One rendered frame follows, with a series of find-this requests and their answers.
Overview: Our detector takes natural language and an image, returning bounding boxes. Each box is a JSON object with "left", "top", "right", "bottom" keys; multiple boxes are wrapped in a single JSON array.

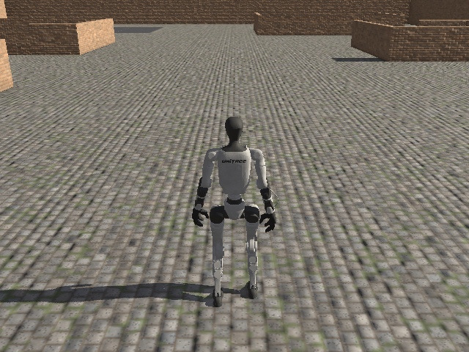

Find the robot left thigh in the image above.
[{"left": 210, "top": 205, "right": 224, "bottom": 259}]

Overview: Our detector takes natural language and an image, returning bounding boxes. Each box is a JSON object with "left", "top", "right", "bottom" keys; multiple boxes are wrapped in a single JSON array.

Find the robot left hand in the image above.
[{"left": 192, "top": 208, "right": 209, "bottom": 227}]

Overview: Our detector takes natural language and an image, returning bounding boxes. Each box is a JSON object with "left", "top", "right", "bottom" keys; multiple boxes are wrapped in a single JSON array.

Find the left robot forearm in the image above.
[{"left": 194, "top": 177, "right": 208, "bottom": 210}]

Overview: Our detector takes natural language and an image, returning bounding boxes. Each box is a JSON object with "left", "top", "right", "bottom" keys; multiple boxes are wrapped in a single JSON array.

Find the right robot upper arm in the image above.
[{"left": 249, "top": 148, "right": 268, "bottom": 189}]

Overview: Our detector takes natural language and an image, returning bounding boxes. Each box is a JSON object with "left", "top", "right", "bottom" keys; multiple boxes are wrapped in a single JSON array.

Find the left robot shin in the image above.
[{"left": 213, "top": 246, "right": 223, "bottom": 297}]

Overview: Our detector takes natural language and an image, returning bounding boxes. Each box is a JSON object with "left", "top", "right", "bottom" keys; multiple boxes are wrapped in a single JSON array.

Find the robot right hand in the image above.
[{"left": 259, "top": 211, "right": 276, "bottom": 232}]

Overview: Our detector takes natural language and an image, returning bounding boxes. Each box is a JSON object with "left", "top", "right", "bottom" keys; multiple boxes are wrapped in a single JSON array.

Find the left robot upper arm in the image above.
[{"left": 200, "top": 148, "right": 219, "bottom": 188}]

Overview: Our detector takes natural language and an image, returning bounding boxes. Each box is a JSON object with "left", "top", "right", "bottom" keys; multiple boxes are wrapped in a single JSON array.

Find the right robot forearm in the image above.
[{"left": 260, "top": 178, "right": 275, "bottom": 214}]

